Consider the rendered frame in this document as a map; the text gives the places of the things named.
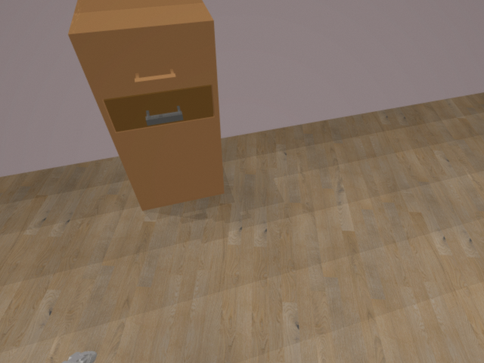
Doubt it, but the handle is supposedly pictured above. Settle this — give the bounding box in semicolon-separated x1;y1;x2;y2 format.
135;73;177;89
146;106;183;126

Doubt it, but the cabinet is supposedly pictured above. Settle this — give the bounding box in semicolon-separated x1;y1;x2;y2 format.
68;0;224;211

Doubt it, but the drawer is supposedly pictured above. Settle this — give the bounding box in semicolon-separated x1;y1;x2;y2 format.
104;85;213;132

